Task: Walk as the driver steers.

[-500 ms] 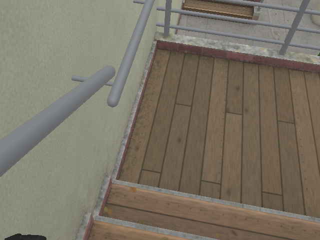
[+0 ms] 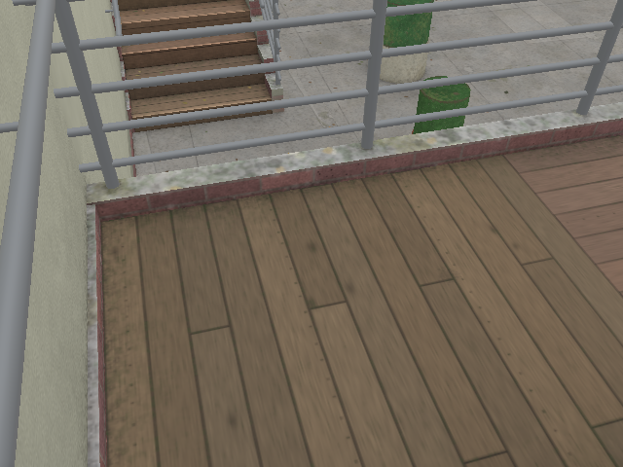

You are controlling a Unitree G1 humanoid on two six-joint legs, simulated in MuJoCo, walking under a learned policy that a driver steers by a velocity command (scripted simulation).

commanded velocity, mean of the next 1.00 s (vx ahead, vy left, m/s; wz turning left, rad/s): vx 1.00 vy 0.00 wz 0.05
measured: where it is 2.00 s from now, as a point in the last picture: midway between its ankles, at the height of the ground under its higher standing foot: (286, 289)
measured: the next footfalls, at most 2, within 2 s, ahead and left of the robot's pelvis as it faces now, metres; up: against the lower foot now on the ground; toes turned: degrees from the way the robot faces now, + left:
right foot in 0.34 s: +0.38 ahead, -0.07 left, -0.16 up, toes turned -18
left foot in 0.72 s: +0.73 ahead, +0.08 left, -0.32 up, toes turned -2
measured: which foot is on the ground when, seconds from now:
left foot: down 0.00-0.32, up 0.34-0.70, down 0.72-1.00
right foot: up 0.00-0.32, down 0.34-0.72, up 0.74-1.00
